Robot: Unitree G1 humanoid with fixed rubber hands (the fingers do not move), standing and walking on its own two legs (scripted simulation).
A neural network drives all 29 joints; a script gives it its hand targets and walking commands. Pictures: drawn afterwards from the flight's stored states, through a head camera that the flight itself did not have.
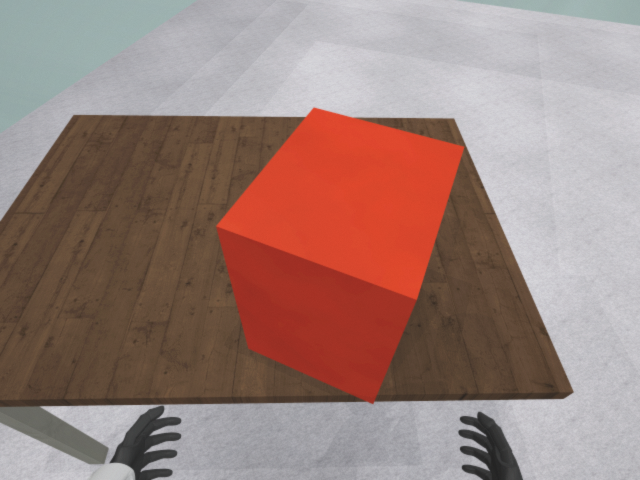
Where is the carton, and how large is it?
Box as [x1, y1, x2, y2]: [216, 108, 463, 403]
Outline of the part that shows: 313,108 217,224 216,227 248,348 372,403 416,300 463,147 325,110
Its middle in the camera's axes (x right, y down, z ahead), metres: +0.04 +0.03 +0.57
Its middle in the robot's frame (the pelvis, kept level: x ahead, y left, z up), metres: +0.42 +0.01 +0.01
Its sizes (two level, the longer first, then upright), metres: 0.251 0.214 0.300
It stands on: a table, 0.64 m high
